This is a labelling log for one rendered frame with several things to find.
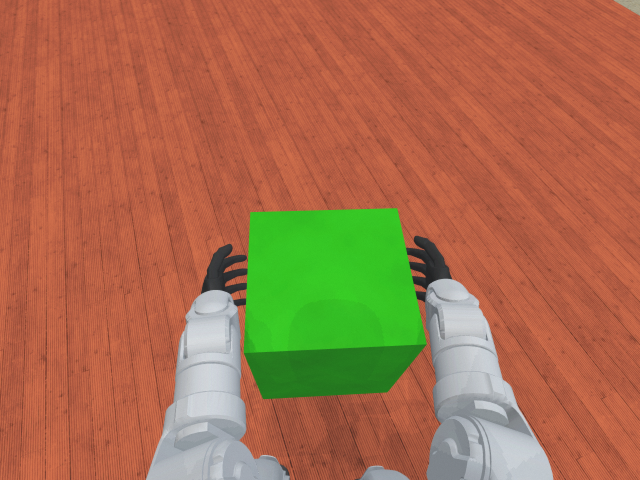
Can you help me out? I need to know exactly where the robot right hand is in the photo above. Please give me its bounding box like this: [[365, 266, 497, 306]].
[[406, 236, 453, 302]]

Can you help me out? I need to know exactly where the robot left thigh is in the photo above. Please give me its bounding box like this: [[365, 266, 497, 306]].
[[254, 459, 290, 480]]

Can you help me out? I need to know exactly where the left robot forearm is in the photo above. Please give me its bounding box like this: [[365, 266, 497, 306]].
[[147, 290, 246, 476]]

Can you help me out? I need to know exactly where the robot right upper arm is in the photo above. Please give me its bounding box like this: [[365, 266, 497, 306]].
[[426, 414, 553, 480]]

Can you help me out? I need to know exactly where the robot left upper arm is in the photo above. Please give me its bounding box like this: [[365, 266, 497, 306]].
[[146, 437, 260, 480]]

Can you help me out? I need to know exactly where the robot left hand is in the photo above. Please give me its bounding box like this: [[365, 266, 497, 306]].
[[201, 244, 248, 306]]

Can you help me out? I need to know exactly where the carton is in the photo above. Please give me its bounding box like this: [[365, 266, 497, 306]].
[[244, 208, 427, 399]]

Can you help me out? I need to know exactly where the right robot forearm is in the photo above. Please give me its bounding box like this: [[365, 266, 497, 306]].
[[425, 279, 553, 475]]

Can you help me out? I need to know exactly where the left robot shin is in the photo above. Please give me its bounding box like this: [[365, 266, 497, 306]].
[[259, 455, 283, 470]]

